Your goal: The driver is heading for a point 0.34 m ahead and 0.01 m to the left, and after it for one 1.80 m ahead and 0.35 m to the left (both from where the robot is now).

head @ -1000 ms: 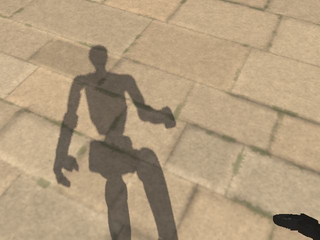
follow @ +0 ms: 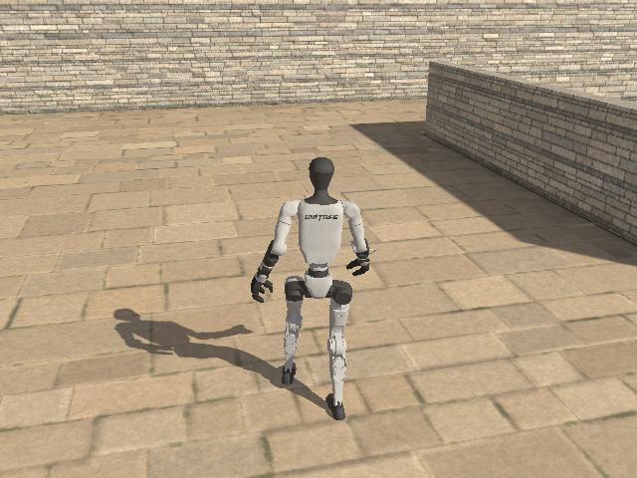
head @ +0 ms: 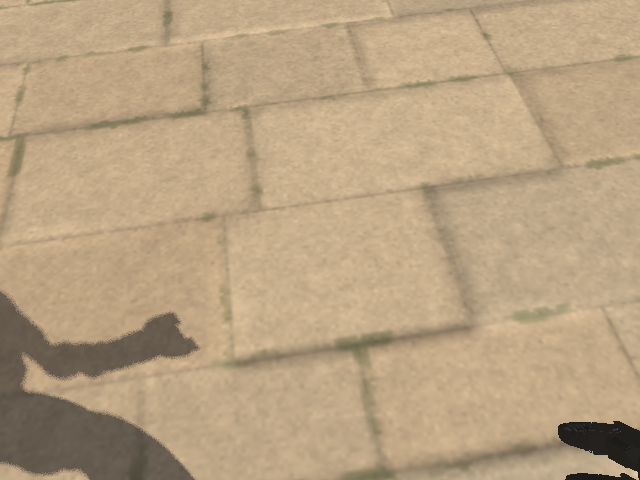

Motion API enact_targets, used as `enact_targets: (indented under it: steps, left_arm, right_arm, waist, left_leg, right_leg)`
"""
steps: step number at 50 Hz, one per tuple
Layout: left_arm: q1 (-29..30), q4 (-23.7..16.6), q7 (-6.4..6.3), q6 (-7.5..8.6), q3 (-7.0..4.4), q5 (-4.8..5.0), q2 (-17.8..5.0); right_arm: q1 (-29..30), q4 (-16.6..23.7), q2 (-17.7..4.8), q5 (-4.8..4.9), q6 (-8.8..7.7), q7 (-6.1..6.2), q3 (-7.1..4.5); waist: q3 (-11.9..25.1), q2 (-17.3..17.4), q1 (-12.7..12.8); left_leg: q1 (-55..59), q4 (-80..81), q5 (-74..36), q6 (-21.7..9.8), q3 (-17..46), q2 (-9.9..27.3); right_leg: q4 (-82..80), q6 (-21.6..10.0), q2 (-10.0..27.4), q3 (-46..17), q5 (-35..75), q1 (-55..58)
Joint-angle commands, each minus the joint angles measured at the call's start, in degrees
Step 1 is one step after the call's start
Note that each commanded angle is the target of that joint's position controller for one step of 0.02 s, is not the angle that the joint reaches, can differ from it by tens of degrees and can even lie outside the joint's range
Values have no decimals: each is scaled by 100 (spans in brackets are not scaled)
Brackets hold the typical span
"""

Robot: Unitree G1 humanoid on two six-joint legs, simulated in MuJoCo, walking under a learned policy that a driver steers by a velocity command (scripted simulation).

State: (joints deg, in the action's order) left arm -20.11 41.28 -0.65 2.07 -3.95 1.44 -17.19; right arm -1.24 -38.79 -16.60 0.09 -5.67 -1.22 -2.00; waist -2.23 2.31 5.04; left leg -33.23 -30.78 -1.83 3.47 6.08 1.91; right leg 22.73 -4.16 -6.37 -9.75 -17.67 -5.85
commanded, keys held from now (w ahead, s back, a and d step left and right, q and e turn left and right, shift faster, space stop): w+e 0.16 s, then w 0.02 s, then w+q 0.82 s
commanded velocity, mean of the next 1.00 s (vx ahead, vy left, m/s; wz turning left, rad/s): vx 0.50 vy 0.00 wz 0.12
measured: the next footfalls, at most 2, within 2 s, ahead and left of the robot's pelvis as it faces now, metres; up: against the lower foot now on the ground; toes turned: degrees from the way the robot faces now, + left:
left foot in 0.08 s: +0.22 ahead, +0.14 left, +0.00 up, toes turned -7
right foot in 0.54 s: +0.42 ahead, -0.14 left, +0.00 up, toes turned -2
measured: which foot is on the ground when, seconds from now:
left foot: up 0.00-0.06, down 0.08-0.54, up 0.56-1.00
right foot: down 0.00-0.08, up 0.10-0.52, down 0.54-1.00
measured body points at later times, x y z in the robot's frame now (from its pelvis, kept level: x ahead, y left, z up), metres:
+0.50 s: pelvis +0.26 +0.00 +0.00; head +0.30 +0.00 +0.45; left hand +0.54 +0.19 -0.06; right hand +0.20 -0.28 -0.13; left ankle +0.18 +0.14 -0.74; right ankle +0.38 -0.14 -0.73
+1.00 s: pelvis +0.51 +0.00 -0.02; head +0.55 +0.02 +0.43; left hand +0.47 +0.30 -0.14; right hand +0.79 -0.18 -0.09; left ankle +0.64 +0.14 -0.73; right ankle +0.38 -0.14 -0.74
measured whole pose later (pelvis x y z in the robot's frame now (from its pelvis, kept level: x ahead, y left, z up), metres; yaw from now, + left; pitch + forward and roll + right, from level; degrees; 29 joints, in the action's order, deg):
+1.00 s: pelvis +0.51 +0.00 -0.02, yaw +12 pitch +2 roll -3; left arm -19.4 48.4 -0.3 3.7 -4.9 1.2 -17.7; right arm -3.8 -36.5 -16.0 1.1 -1.0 -3.4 -2.6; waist -2.4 1.8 5.0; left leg -33.6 -36.6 6.1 -3.6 -1.8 3.6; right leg 16.1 2.8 1.6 14.5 -22.4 6.0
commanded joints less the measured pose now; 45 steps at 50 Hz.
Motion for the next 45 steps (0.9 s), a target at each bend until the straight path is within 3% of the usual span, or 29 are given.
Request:
enact_targets:
  steps: [1,3,4,5,6,7,8,9,10,12,14,16,18,22,24,26,27,28,29,30,32,33,35,37,42,45]
  left_arm:
    - [-8,-262,-53,19,-259,8,-911]
    - [109,-299,-43,-7,-208,-16,-735]
    - [112,-376,-15,9,-84,-74,-405]
    - [-560,-528,-18,52,36,39,-35]
    - [-666,-523,-33,70,3,105,-441]
    - [-202,-492,-34,43,-119,106,-874]
    - [173,-553,-41,7,-142,40,-922]
    - [403,-613,-28,9,-138,-35,-824]
    - [447,-628,-3,13,-124,-48,-669]
    - [374,-610,38,20,-52,-28,-381]
    - [604,-691,59,58,17,-110,-246]
    - [991,-772,95,150,94,-165,-148]
    - [1385,-819,150,235,141,-140,-92]
    - [1943,-945,226,329,97,-49,-275]
    - [1843,-935,237,376,26,-29,-432]
    - [1045,-686,169,386,-134,-71,-693]
    - [198,-584,96,381,-246,-182,-1020]
    - [-290,-492,70,288,-367,-264,-1517]
    - [-393,-415,100,268,-282,-226,-1129]
    - [-107,-399,111,279,-179,-158,-820]
    - [511,-374,143,304,-49,-162,-404]
    - [700,-340,148,333,-26,-197,-301]
    - [855,-252,138,406,-69,-204,-321]
    - [851,-139,110,457,-129,-203,-447]
    - [707,88,35,416,-220,-171,-744]
    - [467,242,19,348,-278,-87,-916]
  right_arm:
    - [270,444,-720,48,-156,-34,-242]
    - [-483,259,-870,26,-204,10,-359]
    - [-1218,187,-1104,-74,-229,58,-443]
    - [-1883,51,-1607,-174,-165,78,-572]
    - [-1969,-20,-1279,-30,-117,22,-516]
    - [-1683,56,-859,6,-86,39,-401]
    - [-1410,91,-706,-27,-38,60,-345]
    - [-1253,28,-572,-54,-18,58,-293]
    - [-1229,-49,-477,-99,-33,51,-245]
    - [-1259,-175,-452,-66,-68,20,-232]
    - [-1299,-271,-612,23,-81,10,-267]
    - [-1317,-311,-784,85,-41,24,-311]
    - [-1447,-382,-933,120,14,47,-348]
    - [-1938,-576,-1060,185,120,79,-376]
    - [-1970,-617,-1093,199,176,111,-387]
    - [-1967,-620,-918,158,198,127,-322]
    - [-1870,-493,-572,68,175,112,-192]
    - [-2416,-305,-39,77,102,135,-25]
    - [-2345,-328,-486,211,76,154,-130]
    - [-2014,-277,-820,270,93,151,-245]
    - [-1705,-246,-732,180,171,152,-270]
    - [-1699,-242,-644,162,235,137,-284]
    - [-1666,-197,-411,168,341,104,-248]
    - [-1485,-75,-322,135,397,89,-232]
    - [-701,214,-185,118,360,-76,-139]
    - [-193,451,-225,120,370,-169,-127]
  waist:
    - [173,-888,-224]
    - [450,-950,-639]
    - [1138,-593,-978]
    - [2010,945,-849]
    - [1941,1405,-846]
    - [1149,765,-959]
    - [689,377,-918]
    - [332,227,-841]
    - [201,311,-725]
    - [142,413,-579]
    - [75,335,-534]
    - [57,218,-627]
    - [42,194,-755]
    - [68,277,-904]
    - [121,351,-720]
    - [523,276,-262]
    - [1188,-108,160]
    - [1979,-1606,59]
    - [1864,-1564,155]
    - [1132,-1216,103]
    - [467,-964,-183]
    - [279,-1013,-337]
    - [138,-922,-477]
    - [44,-722,-521]
    - [-133,-529,-293]
    - [-280,-462,-147]
  left_leg:
    - [812,254,341,-178,-61,-165]
    - [1880,588,523,-445,-215,-156]
    - [3189,478,726,-781,368,532]
    - [5237,812,1921,-1667,2683,1870]
    - [5322,1322,3382,-1849,4054,2272]
    - [4649,1465,3643,-1606,3336,2040]
    - [3993,1492,2996,-1419,2500,1805]
    - [3390,1624,2314,-1383,1920,1537]
    - [2980,1761,1869,-1363,1540,1321]
    - [2605,1990,1350,-1482,1119,1104]
    - [2525,2157,807,-1681,913,1095]
    - [2490,2204,410,-1705,662,1005]
    - [2349,2160,195,-1612,390,864]
    - [2502,1910,310,-1471,570,995]
    - [2569,1663,480,-1323,765,1086]
    - [2249,788,72,-1054,555,750]
    - [1537,-649,695,-818,272,385]
    - [-282,-2582,2904,-450,-406,-301]
    - [-981,-3580,3512,-414,18,-170]
    - [-1279,-3919,3064,-446,115,63]
    - [-1070,-3724,2309,-390,-7,357]
    - [-826,-3573,2069,-362,18,484]
    - [-587,-3425,1771,-291,-41,551]
    - [-692,-3093,1436,-220,-27,575]
    - [-459,-1480,142,-289,-329,492]
    - [-417,-899,129,-450,-538,429]
  right_leg:
    - [-149,-678,1436,-1395,1122,-249]
    - [520,-464,1191,-1366,1450,-344]
    - [1816,-262,873,-1014,1134,-816]
    - [3764,190,33,-147,-772,-2705]
    - [4777,288,326,-86,-1638,-3703]
    - [5144,333,595,-111,-1137,-3980]
    - [5151,367,788,119,-726,-3887]
    - [4884,380,922,156,-424,-3752]
    - [4631,358,1039,145,-226,-3491]
    - [4195,355,1070,294,-162,-3160]
    - [3502,413,1155,521,-5,-3194]
    - [2599,471,1165,645,519,-3042]
    - [1740,539,1020,749,1100,-2624]
    - [900,570,780,754,1546,-2071]
    - [546,443,755,707,1448,-1612]
    - [228,206,749,783,1348,-200]
    - [308,-123,1563,50,1198,1110]
    - [-2,-856,2965,-2009,357,2754]
    - [-459,-1054,3042,-2911,-691,2480]
    - [-584,-877,2848,-2211,-793,1917]
    - [-887,-690,2384,-1063,138,884]
    - [-1062,-625,2233,-627,577,467]
    - [-1323,-645,2166,-68,1245,53]
    - [-1461,-700,2197,354,1741,-18]
    - [-1547,-574,2074,1343,2114,69]
    - [-1483,-464,2204,1626,2133,421]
